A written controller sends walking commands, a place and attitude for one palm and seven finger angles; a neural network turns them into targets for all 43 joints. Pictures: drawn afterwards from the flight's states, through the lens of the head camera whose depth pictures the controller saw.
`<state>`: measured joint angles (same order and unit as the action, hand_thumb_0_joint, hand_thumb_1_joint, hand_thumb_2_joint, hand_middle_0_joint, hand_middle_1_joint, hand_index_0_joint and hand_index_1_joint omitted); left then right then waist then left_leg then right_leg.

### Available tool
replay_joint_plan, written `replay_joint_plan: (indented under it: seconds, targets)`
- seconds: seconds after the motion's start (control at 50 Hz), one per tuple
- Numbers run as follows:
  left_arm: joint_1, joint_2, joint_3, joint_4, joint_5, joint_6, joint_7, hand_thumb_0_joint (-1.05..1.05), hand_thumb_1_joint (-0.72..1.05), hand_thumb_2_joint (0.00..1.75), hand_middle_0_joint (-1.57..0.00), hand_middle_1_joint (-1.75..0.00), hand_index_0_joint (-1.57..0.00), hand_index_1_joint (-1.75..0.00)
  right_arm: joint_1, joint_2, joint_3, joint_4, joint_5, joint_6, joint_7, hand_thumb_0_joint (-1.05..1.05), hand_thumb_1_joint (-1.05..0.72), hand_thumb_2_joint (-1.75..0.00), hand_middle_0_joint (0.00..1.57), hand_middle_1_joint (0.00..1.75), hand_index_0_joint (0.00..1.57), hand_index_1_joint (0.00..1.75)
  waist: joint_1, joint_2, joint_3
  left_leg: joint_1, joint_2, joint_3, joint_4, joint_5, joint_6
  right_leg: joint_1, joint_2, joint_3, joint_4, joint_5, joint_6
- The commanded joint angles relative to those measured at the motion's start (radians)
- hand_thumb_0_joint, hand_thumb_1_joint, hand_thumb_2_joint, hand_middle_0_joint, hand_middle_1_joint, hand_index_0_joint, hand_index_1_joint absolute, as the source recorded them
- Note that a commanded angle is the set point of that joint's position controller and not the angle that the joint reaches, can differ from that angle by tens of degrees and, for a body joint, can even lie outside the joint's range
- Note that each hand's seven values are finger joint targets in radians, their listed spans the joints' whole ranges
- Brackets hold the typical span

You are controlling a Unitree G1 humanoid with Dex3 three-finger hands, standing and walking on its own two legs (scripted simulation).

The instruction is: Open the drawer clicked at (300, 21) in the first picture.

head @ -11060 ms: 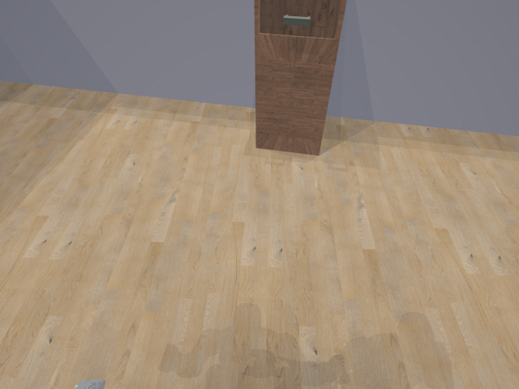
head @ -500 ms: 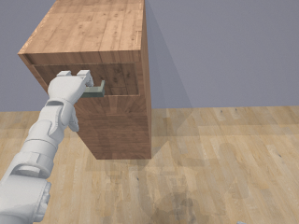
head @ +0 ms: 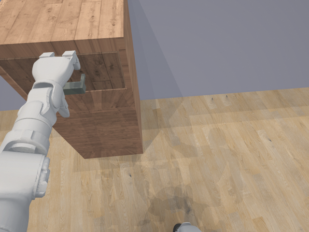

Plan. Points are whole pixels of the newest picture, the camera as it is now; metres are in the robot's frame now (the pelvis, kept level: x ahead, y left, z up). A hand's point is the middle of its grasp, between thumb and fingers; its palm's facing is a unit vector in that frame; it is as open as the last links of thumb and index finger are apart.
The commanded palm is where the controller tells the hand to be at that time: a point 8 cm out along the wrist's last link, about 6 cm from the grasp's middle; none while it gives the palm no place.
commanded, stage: move the hooked fingers above the handle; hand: left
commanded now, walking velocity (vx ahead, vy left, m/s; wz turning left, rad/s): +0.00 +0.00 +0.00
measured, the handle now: (66, 83) +0.55 +0.25 +0.01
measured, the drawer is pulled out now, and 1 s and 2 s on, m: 0.00 0.00 0.00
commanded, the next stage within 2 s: lower the fingers behind the handle in 0.68 s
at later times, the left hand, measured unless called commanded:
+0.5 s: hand (53, 85) +0.50 +0.25 +0.07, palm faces -0.05 +0.00 -1.00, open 13.8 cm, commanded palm +0.48 +0.25 +0.13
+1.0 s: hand (57, 91) +0.48 +0.24 +0.06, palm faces -0.07 +0.00 -1.00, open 13.8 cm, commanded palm +0.47 +0.25 +0.11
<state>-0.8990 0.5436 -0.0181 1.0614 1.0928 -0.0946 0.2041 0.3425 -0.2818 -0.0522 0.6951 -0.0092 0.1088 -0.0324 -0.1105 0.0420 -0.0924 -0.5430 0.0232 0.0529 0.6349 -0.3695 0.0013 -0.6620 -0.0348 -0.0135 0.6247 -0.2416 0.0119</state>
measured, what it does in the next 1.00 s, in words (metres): stands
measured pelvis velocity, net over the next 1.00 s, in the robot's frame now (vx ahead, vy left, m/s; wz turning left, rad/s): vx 0.01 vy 0.01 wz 0.00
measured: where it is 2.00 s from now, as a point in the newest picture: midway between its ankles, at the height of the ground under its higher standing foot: outside the picture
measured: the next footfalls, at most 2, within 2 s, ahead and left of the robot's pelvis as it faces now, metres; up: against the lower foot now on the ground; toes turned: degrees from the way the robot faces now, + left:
none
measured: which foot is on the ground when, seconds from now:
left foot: down 0.00-1.00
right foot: down 0.00-1.00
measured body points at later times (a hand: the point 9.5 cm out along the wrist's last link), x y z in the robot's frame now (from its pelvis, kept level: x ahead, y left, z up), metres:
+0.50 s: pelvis +0.00 +0.01 +0.00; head +0.10 +0.00 +0.44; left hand +0.49 +0.25 +0.12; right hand +0.02 -0.27 -0.13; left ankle -0.05 +0.12 -0.72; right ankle +0.03 -0.13 -0.72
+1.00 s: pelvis +0.01 +0.01 +0.00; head +0.10 -0.01 +0.44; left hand +0.48 +0.24 +0.11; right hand +0.03 -0.27 -0.14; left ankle -0.05 +0.12 -0.72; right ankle +0.03 -0.13 -0.72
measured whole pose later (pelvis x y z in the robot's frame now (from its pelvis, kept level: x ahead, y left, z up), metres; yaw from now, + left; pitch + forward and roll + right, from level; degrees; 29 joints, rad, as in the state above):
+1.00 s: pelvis +0.01 +0.01 +0.00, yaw +0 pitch +17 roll +0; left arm -0.83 0.54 -0.02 1.02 1.08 -0.13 0.20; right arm 0.35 -0.26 -0.06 0.70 -0.02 0.13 -0.02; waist -0.09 0.05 -0.12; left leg -0.56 0.02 0.04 0.65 -0.39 0.01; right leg -0.66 -0.04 -0.02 0.62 -0.25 0.02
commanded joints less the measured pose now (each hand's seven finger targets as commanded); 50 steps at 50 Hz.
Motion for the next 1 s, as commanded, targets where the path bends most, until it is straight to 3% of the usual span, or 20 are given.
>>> replay_joint_plan:
  seconds: [0.0, 0.12, 0.2, 0.24, 0.28, 0.32, 0.36, 0.42, 0.46, 0.5, 0.58, 0.62, 0.64, 0.7, 0.72, 0.82, 0.88, 0.94, 0.96, 0.98]
  targets:
    - [-0.463, 0.322, 0.093, -0.183, 0.001, 0.004, 0.045, 0.0, -0.5, 0.3, -0.3, -1.2, -0.3, -1.2, 0.125, -0.146, -0.054, -0.071, -0.005, -0.022, -0.008, 0.0, -0.9, -0.9, 0.2, 0.3, 0.2, 0.3, 0.014, 0.019, -0.47, 0.074, -0.05, -0.002, -0.026, 0.438, 0.035, 0.356, 0.052, -0.003, 0.001, 0.361, -0.04]
    - [-0.39, 0.337, 0.117, -0.187, -0.018, -0.011, 0.021, 0.0, -0.5, 0.3, -0.3, -1.2, -0.3, -1.2, 0.134, -0.155, -0.058, -0.069, -0.003, -0.013, -0.007, 0.0, -0.9, -0.9, 0.2, 0.3, 0.2, 0.3, 0.024, -0.025, -0.47, 0.066, -0.041, 0.001, -0.028, 0.458, 0.039, 0.379, 0.055, -0.004, -0.008, 0.381, -0.038]
    - [-0.424, 0.339, 0.101, -0.205, -0.017, -0.031, 0.021, 0.0, -0.5, 0.3, -0.3, -1.2, -0.3, -1.2, 0.136, -0.156, -0.057, -0.063, 0.002, -0.012, -0.013, 0.0, -0.9, -0.9, 0.2, 0.3, 0.2, 0.3, 0.009, -0.003, -0.421, 0.061, -0.043, -0.002, -0.038, 0.388, 0.039, 0.334, 0.055, -0.005, -0.022, 0.312, -0.037]
    - [-0.446, 0.37, 0.122, -0.238, -0.019, -0.049, 0.027, 0.0, -0.5, 0.3, -0.3, -1.2, -0.3, -1.2, 0.139, -0.156, -0.059, -0.058, 0.0, -0.012, -0.016, 0.0, -0.9, -0.9, 0.2, 0.3, 0.2, 0.3, 0.01, 0.016, -0.447, 0.082, -0.042, -0.008, -0.034, 0.409, 0.039, 0.337, 0.054, -0.003, -0.018, 0.317, -0.038]
    - [-0.445, 0.316, 0.088, -0.237, -0.022, -0.055, 0.031, 0.0, -0.5, 0.3, -0.3, -1.2, -0.3, -1.2, 0.145, -0.149, -0.063, -0.054, -0.002, -0.015, -0.014, 0.0, -0.9, -0.9, 0.2, 0.3, 0.2, 0.3, 0.001, 0.036, -0.453, 0.116, -0.039, -0.013, -0.026, 0.438, 0.035, 0.304, 0.057, -0.011, -0.017, 0.313, -0.041]
    - [-0.464, 0.332, 0.096, -0.21, -0.027, -0.053, 0.034, 0.0, -0.5, 0.3, -0.3, -1.2, -0.3, -1.2, 0.147, -0.157, -0.06, -0.044, -0.002, -0.013, -0.014, 0.0, -0.9, -0.9, 0.2, 0.3, 0.2, 0.3, -0.014, 0.009, -0.42, 0.101, -0.039, -0.016, -0.023, 0.421, 0.036, 0.288, 0.058, -0.011, -0.024, 0.301, -0.04]
    - [-0.485, 0.313, 0.079, -0.229, -0.021, -0.053, 0.039, 0.0, -0.5, 0.3, -0.3, -1.2, -0.3, -1.2, 0.151, -0.15, -0.061, -0.044, -0.005, -0.015, -0.01, 0.0, -0.9, -0.9, 0.2, 0.3, 0.2, 0.3, -0.007, 0.064, -0.451, 0.13, -0.038, -0.023, -0.021, 0.452, 0.03, 0.277, 0.057, -0.015, -0.014, 0.302, -0.042]
    - [-0.459, 0.304, 0.084, -0.198, -0.028, -0.044, 0.033, 0.0, -0.5, 0.3, -0.3, -1.2, -0.3, -1.2, 0.154, -0.153, -0.061, -0.041, -0.006, -0.012, -0.008, 0.0, -0.9, -0.9, 0.2, 0.3, 0.2, 0.3, -0.008, 0.024, -0.453, 0.134, -0.034, -0.026, -0.01, 0.502, 0.028, 0.282, 0.059, -0.02, -0.01, 0.331, -0.042]
    - [-0.457, 0.271, 0.062, -0.222, -0.027, -0.043, 0.029, 0.0, -0.5, 0.3, -0.3, -1.2, -0.3, -1.2, 0.156, -0.147, -0.065, -0.044, -0.007, -0.01, -0.003, 0.0, -0.9, -0.9, 0.2, 0.3, 0.2, 0.3, 0.001, 0.072, -0.478, 0.179, -0.028, -0.033, -0.005, 0.575, 0.021, 0.266, 0.06, -0.024, -0.004, 0.342, -0.042]
    - [-0.446, 0.243, 0.047, -0.204, -0.03, -0.034, 0.024, 0.0, -0.5, 0.3, -0.3, -1.2, -0.3, -1.2, 0.155, -0.146, -0.064, -0.043, -0.008, -0.006, 0.002, 0.0, -0.9, -0.9, 0.2, 0.3, 0.2, 0.3, -0.005, 0.046, -0.444, 0.177, -0.024, -0.036, -0.003, 0.582, 0.019, 0.251, 0.063, -0.028, -0.008, 0.338, -0.041]
    - [-0.436, 0.277, 0.067, -0.188, -0.025, -0.027, 0.024, 0.0, -0.5, 0.3, -0.3, -1.2, -0.3, -1.2, 0.142, -0.15, -0.056, -0.05, -0.006, 0.0, 0.001, 0.0, -0.9, -0.9, 0.2, 0.3, 0.2, 0.3, 0.001, 0.024, -0.409, 0.129, -0.031, -0.028, -0.014, 0.513, 0.024, 0.266, 0.061, -0.026, -0.011, 0.324, -0.042]
    - [-0.464, 0.317, 0.096, -0.218, -0.019, -0.033, 0.03, 0.0, -0.5, 0.3, -0.3, -1.2, -0.3, -1.2, 0.137, -0.153, -0.054, -0.054, -0.008, 0.002, -0.002, 0.0, -0.9, -0.9, 0.2, 0.3, 0.2, 0.3, 0.008, 0.027, -0.439, 0.128, -0.031, -0.034, -0.012, 0.535, 0.022, 0.282, 0.059, -0.025, -0.001, 0.333, -0.045]
    - [-0.481, 0.324, 0.099, -0.258, -0.015, -0.039, 0.036, 0.0, -0.5, 0.3, -0.3, -1.2, -0.3, -1.2, 0.139, -0.148, -0.055, -0.059, -0.01, 0.0, -0.001, 0.0, -0.9, -0.9, 0.2, 0.3, 0.2, 0.3, 0.014, 0.074, -0.477, 0.157, -0.03, -0.035, -0.005, 0.585, 0.019, 0.287, 0.058, -0.021, 0.008, 0.355, -0.045]
    - [-0.431, 0.253, 0.07, -0.258, -0.023, -0.03, 0.04, 0.0, -0.5, 0.3, -0.3, -1.2, -0.3, -1.2, 0.141, -0.14, -0.064, -0.056, -0.013, 0.001, 0.009, 0.0, -0.9, -0.9, 0.2, 0.3, 0.2, 0.3, 0.012, 0.072, -0.477, 0.207, -0.018, -0.042, 0.008, 0.673, 0.008, 0.259, 0.063, -0.033, 0.008, 0.364, -0.041]
    - [-0.412, 0.257, 0.083, -0.239, -0.033, -0.027, 0.04, 0.0, -0.5, 0.3, -0.3, -1.2, -0.3, -1.2, 0.142, -0.144, -0.064, -0.054, -0.014, 0.003, 0.01, 0.0, -0.9, -0.9, 0.2, 0.3, 0.2, 0.3, 0.012, 0.027, -0.468, 0.192, -0.018, -0.042, 0.007, 0.671, 0.013, 0.274, 0.063, -0.032, 0.002, 0.373, -0.04]
    - [-0.369, 0.256, 0.08, -0.222, -0.03, -0.014, 0.034, 0.0, -0.5, 0.3, -0.3, -1.2, -0.3, -1.2, 0.129, -0.147, -0.06, -0.055, -0.01, 0.009, 0.01, 0.0, -0.9, -0.9, 0.2, 0.3, 0.2, 0.3, 0.019, -0.009, -0.436, 0.132, -0.026, -0.027, -0.015, 0.591, 0.023, 0.319, 0.059, -0.027, -0.007, 0.383, -0.042]
    - [-0.38, 0.217, 0.045, -0.232, -0.024, -0.023, 0.034, 0.0, -0.5, 0.3, -0.3, -1.2, -0.3, -1.2, 0.128, -0.143, -0.064, -0.053, -0.009, 0.008, 0.008, 0.0, -0.9, -0.9, 0.2, 0.3, 0.2, 0.3, 0.009, 0.0, -0.41, 0.137, -0.028, -0.023, -0.019, 0.533, 0.024, 0.292, 0.059, -0.027, -0.015, 0.351, -0.04]
    - [-0.364, 0.262, 0.085, -0.25, -0.025, -0.049, 0.042, 0.0, -0.5, 0.3, -0.3, -1.2, -0.3, -1.2, 0.13, -0.142, -0.063, -0.054, -0.013, 0.007, 0.003, 0.0, -0.9, -0.9, 0.2, 0.3, 0.2, 0.3, 0.021, 0.0, -0.452, 0.125, -0.036, -0.023, -0.013, 0.529, 0.029, 0.323, 0.058, -0.018, -0.004, 0.366, -0.043]
    - [-0.382, 0.226, 0.053, -0.235, -0.023, -0.049, 0.048, 0.0, -0.5, 0.3, -0.3, -1.2, -0.3, -1.2, 0.125, -0.141, -0.063, -0.051, -0.013, 0.006, 0.002, 0.0, -0.9, -0.9, 0.2, 0.3, 0.2, 0.3, 0.001, 0.0, -0.402, 0.114, -0.036, -0.022, -0.015, 0.495, 0.028, 0.29, 0.059, -0.023, -0.009, 0.346, -0.042]
    - [-0.385, 0.242, 0.07, -0.232, -0.019, -0.052, 0.057, 0.0, -0.5, 0.3, -0.3, -1.2, -0.3, -1.2, 0.126, -0.142, -0.064, -0.046, -0.013, 0.003, 0.003, 0.0, -0.9, -0.9, 0.2, 0.3, 0.2, 0.3, 0.007, -0.002, -0.393, 0.103, -0.036, -0.023, -0.016, 0.469, 0.028, 0.282, 0.058, -0.023, -0.007, 0.325, -0.043]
